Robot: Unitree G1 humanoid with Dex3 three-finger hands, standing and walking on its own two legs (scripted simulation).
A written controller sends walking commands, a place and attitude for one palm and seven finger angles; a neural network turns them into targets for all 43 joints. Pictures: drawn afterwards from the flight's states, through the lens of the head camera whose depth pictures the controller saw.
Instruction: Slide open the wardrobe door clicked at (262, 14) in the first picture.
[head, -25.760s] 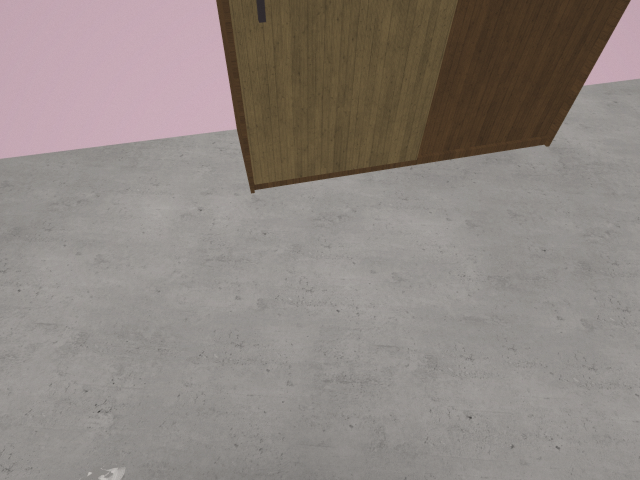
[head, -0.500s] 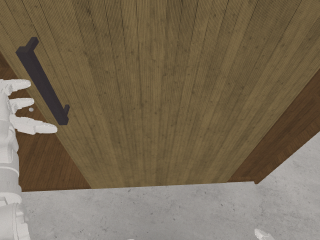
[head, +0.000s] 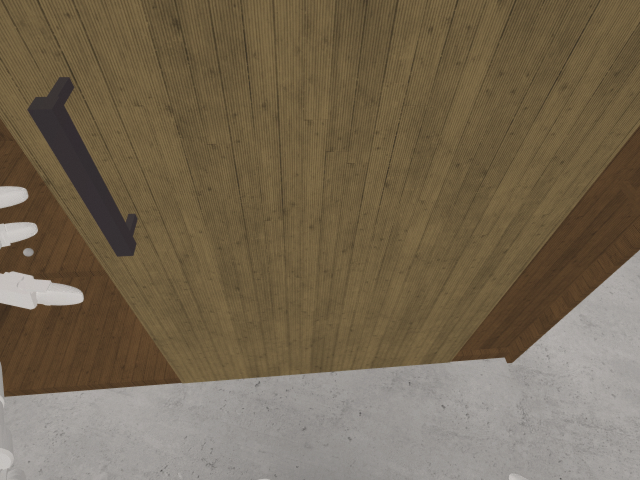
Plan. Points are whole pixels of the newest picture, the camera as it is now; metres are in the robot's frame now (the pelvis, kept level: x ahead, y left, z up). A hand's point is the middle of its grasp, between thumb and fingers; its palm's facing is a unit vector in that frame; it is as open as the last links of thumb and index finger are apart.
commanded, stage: slip the hand off the handle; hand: left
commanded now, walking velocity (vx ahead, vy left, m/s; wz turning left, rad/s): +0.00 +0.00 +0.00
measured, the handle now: (98, 178) +0.43 +0.31 +0.13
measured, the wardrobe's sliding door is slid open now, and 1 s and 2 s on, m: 0.59 0.59 0.59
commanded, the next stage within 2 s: draw the hand back to the body in 0.36 s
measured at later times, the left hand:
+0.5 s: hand out of the picture +0.25 +0.35 +0.10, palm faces +0.46 -0.85 -0.26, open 14.7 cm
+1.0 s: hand out of the picture +0.20 +0.30 +0.14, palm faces +0.17 -0.98 -0.07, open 14.6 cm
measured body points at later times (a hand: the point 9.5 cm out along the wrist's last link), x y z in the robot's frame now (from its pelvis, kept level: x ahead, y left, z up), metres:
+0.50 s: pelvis -0.02 +0.00 +0.00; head -0.02 +0.01 +0.45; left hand +0.22 +0.39 +0.12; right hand +0.19 -0.21 -0.07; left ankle +0.05 +0.07 -0.72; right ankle -0.04 -0.10 -0.72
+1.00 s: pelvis -0.02 -0.01 +0.01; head -0.04 -0.01 +0.46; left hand +0.19 +0.35 +0.14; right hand +0.16 -0.25 -0.05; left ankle +0.05 +0.07 -0.72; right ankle -0.04 -0.10 -0.72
